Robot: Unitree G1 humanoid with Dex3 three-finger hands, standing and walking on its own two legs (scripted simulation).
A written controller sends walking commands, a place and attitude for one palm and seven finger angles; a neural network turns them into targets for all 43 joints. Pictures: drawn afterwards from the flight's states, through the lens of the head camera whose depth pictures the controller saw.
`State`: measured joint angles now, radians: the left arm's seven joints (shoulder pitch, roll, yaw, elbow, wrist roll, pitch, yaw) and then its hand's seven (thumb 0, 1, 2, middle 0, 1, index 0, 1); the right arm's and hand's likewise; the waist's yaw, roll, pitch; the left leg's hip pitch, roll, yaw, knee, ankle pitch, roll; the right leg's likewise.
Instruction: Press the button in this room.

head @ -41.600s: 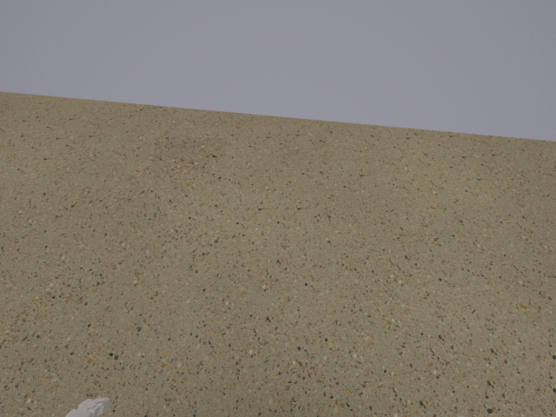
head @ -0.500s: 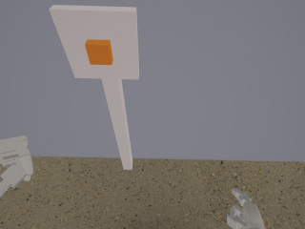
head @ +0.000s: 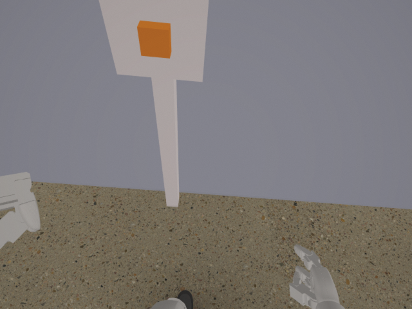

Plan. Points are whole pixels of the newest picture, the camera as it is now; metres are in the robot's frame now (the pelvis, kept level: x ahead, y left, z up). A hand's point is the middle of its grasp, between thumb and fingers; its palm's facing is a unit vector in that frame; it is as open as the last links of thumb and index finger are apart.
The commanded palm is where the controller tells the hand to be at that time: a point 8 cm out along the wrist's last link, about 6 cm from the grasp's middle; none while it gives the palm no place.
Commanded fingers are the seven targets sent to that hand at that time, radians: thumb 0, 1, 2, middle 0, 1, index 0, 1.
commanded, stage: step back with the hand held close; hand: left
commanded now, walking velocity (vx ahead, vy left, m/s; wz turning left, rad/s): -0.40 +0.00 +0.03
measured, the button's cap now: (155, 39) +0.61 +0.19 +0.18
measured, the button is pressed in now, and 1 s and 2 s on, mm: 0 0 0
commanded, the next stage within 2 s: stop stepping back and stand still in 0.26 s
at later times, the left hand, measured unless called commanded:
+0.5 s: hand out of the picture +0.07 +0.24 +0.18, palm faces +0.26 -0.86 -0.44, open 3.1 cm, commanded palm +0.01 +0.29 +0.18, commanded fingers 0.00 0.90 0.90 -1.30 -1.50 -1.30 -1.50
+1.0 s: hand out of the picture -0.03 +0.26 +0.19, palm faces +0.40 -0.80 -0.45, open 3.1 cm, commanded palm -0.08 +0.30 +0.18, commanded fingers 0.00 0.90 0.90 -1.30 -1.50 -1.30 -1.50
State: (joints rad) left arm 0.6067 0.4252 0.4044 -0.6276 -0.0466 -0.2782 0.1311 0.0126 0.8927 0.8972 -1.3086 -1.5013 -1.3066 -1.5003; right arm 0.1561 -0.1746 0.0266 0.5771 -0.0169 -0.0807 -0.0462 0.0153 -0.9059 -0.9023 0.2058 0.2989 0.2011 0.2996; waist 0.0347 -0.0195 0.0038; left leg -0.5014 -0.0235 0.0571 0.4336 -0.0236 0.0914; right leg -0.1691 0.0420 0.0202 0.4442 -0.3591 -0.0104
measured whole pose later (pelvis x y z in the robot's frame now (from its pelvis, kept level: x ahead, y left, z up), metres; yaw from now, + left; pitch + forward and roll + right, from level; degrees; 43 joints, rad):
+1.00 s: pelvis -0.21 +0.02 +0.01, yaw +1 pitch -2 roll -1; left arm 0.65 0.42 0.38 -0.60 -0.01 -0.21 0.16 0.01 0.89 0.90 -1.31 -1.50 -1.31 -1.50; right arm 0.31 -0.16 0.02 0.62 -0.01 -0.12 -0.06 0.02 -0.91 -0.90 0.20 0.30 0.20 0.30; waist -0.04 -0.02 -0.04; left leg -0.27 0.03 0.02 0.49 -0.20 0.02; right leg -0.30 0.02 -0.11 0.67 -0.43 -0.02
